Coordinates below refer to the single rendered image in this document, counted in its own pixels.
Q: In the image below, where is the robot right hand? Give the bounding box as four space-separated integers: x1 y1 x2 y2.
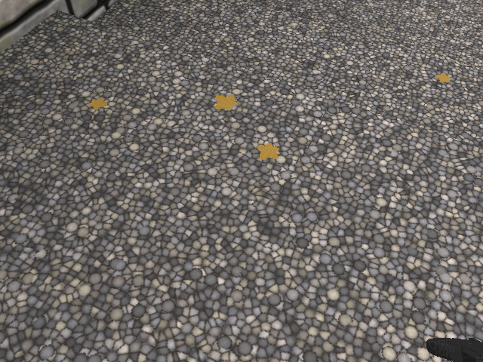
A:
426 338 483 362

